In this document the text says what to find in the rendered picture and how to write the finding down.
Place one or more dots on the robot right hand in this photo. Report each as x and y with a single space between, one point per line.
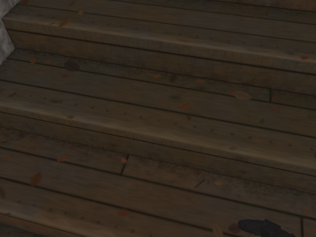
263 228

